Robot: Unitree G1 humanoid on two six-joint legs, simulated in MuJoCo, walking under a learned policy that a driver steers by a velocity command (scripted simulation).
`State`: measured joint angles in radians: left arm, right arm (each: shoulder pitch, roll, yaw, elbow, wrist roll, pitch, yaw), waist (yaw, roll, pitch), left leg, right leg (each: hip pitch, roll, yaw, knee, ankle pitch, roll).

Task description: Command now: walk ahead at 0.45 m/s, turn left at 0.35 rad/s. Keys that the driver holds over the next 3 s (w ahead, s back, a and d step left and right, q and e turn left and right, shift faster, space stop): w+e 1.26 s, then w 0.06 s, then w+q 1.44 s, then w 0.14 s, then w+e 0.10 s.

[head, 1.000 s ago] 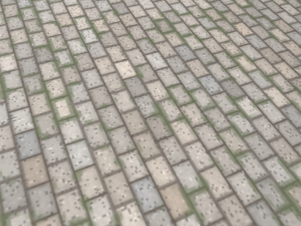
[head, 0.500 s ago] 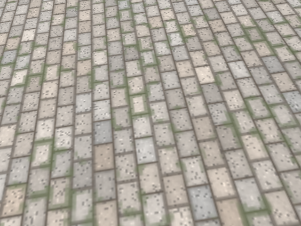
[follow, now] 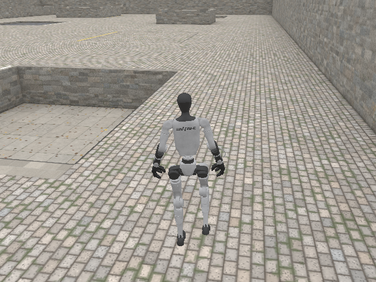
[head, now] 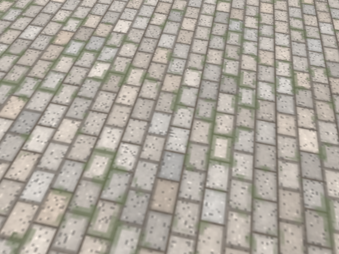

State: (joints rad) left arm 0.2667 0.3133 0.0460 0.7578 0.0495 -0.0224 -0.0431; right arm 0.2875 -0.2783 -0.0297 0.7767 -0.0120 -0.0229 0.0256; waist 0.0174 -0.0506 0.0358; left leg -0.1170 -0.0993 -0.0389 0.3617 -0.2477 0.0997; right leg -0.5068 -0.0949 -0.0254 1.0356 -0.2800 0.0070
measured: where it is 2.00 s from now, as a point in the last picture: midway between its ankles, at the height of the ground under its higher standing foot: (242, 156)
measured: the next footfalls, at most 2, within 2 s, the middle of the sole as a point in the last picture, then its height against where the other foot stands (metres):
right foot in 0.32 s outside the picture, level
left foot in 0.82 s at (161, 205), level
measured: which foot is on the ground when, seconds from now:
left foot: down 0.00-0.34, up 0.36-0.80, down 0.82-1.00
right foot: up 0.00-0.30, down 0.32-0.84, up 0.86-1.00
